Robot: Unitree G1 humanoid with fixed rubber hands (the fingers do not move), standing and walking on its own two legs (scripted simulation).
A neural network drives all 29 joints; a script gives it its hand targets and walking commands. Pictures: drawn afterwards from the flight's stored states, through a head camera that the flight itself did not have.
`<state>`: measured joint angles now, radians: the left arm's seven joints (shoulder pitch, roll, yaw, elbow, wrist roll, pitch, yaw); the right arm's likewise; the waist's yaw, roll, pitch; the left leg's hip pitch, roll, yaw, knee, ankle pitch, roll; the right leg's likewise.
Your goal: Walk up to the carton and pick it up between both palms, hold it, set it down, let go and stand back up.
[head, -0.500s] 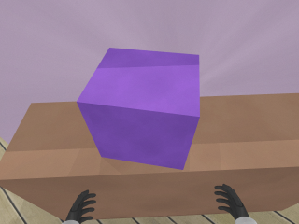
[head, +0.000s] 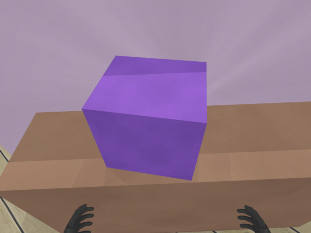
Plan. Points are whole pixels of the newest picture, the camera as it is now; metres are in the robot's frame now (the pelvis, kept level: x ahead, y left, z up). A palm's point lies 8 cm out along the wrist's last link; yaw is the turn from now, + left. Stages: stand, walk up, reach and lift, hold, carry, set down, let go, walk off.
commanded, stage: stand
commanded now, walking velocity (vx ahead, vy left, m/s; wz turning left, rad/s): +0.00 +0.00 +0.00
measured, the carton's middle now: (153, 117) +0.45 +0.03 +0.03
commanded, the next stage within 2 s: none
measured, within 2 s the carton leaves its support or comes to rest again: neither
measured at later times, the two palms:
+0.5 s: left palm out of the picture +0.02 +0.27 -0.10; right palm out of the picture +0.03 -0.24 -0.12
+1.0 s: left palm out of the picture -0.03 +0.27 -0.12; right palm out of the picture -0.01 -0.25 -0.13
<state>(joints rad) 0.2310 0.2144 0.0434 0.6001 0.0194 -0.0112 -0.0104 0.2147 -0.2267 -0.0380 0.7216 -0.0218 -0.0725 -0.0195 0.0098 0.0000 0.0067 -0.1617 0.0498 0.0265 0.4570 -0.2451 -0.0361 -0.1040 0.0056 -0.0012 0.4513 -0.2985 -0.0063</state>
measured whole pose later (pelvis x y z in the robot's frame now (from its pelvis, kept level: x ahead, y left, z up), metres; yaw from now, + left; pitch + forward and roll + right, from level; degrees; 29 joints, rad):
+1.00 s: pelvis -0.06 +0.01 -0.01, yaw +1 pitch -3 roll +0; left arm 0.41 0.26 0.02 0.73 0.01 -0.02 0.00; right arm 0.34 -0.25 -0.02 0.81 -0.02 -0.01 0.01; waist 0.00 0.01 0.02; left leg -0.31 0.02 -0.01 0.54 -0.19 -0.02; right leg -0.25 -0.01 -0.01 0.57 -0.26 0.01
